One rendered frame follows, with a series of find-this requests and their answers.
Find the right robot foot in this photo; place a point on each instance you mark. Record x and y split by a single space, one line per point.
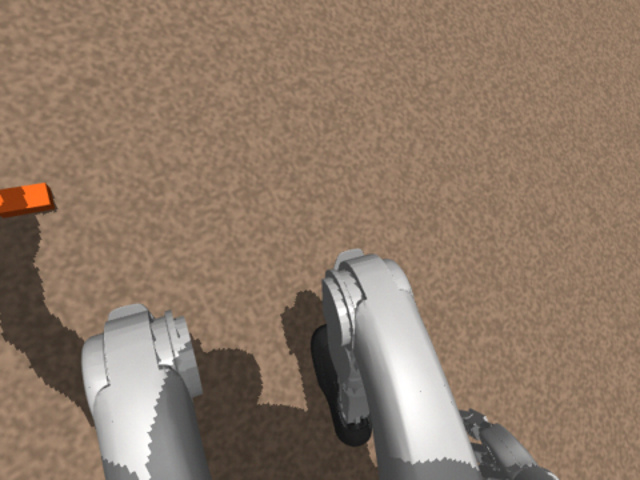
350 434

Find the small box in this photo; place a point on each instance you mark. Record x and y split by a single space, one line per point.
25 200

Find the right robot hand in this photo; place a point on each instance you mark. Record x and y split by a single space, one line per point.
501 456

